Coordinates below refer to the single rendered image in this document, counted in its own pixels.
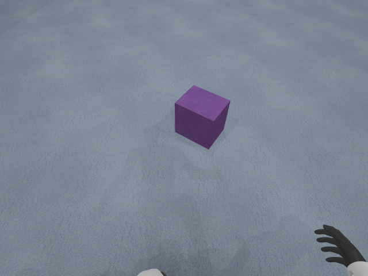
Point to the carton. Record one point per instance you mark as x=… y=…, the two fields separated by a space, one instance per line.
x=200 y=116

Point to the right robot hand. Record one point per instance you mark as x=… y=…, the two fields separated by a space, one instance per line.
x=344 y=248

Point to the robot right forearm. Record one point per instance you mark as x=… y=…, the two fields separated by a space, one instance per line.
x=358 y=269

